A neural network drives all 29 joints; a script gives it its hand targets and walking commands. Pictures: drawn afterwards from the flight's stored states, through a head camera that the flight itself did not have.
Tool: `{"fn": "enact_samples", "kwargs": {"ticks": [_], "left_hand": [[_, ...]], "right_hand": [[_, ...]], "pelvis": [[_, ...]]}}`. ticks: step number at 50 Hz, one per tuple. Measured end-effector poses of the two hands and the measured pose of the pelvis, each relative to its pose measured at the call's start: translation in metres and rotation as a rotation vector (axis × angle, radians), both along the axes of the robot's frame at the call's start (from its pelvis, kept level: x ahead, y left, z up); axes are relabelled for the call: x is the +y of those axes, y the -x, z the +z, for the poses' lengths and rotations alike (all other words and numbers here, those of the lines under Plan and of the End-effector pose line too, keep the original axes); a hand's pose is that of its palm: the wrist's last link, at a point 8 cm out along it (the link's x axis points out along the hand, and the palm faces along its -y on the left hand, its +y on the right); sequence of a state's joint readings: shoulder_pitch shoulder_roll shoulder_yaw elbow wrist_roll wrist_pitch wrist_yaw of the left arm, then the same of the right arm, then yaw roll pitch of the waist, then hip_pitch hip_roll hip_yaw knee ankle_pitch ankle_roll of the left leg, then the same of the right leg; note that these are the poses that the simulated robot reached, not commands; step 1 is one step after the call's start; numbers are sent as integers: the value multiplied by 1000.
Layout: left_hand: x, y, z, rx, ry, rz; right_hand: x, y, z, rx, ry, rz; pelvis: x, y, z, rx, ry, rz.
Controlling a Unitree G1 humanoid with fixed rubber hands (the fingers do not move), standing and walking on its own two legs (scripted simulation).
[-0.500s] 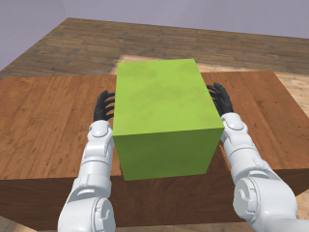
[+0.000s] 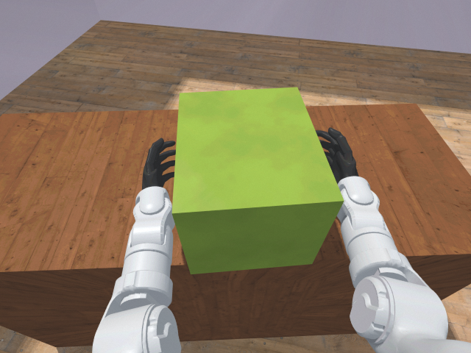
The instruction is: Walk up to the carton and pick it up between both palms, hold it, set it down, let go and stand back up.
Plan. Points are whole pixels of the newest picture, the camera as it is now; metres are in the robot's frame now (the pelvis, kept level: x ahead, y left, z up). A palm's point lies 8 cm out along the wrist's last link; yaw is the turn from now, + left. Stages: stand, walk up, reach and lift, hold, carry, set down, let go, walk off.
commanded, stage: set down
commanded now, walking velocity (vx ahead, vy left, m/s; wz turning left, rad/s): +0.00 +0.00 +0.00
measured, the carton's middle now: (245, 178) +0.43 +0.02 +0.04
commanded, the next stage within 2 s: none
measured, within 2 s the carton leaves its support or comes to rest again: neither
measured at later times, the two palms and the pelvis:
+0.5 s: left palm (155, 184) +0.38 +0.18 +0.08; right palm (342, 173) +0.41 -0.15 +0.09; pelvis +0.01 +0.00 +0.00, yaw +0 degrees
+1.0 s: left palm (158, 191) +0.38 +0.18 +0.05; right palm (347, 176) +0.43 -0.18 +0.06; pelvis -0.01 +0.00 -0.01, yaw -2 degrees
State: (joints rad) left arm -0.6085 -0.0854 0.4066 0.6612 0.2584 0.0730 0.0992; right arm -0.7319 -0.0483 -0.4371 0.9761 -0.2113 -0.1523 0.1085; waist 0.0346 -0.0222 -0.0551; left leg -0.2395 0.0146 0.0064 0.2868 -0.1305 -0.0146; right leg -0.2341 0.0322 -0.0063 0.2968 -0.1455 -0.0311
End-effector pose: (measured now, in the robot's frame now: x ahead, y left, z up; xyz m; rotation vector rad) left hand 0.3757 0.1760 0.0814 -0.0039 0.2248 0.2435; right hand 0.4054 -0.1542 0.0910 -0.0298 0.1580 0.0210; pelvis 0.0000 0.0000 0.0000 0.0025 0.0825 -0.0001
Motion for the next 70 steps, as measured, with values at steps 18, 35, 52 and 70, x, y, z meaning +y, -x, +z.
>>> {"fn": "enact_samples", "kwargs": {"ticks": [18, 35, 52, 70], "left_hand": [[0, 0, -1, -4, 5, -2], [1, -2, -3, -3, -12, -5], [2, -7, -32, 47, -5, -18], [3, 34, -36, 36, -1, -57]], "right_hand": [[0, 0, 0, -1, 13, 7], [0, -1, -2, -3, 26, 7], [-28, -22, -31, 112, -6, -24], [-61, 26, -40, 84, -6, 11]], "pelvis": [[1, -5, 0, -15, 0, -2], [1, -4, 0, -25, -2, -4], [1, 10, -10, 153, 18, -31], [-10, 24, -8, 114, 1, -25]]}}
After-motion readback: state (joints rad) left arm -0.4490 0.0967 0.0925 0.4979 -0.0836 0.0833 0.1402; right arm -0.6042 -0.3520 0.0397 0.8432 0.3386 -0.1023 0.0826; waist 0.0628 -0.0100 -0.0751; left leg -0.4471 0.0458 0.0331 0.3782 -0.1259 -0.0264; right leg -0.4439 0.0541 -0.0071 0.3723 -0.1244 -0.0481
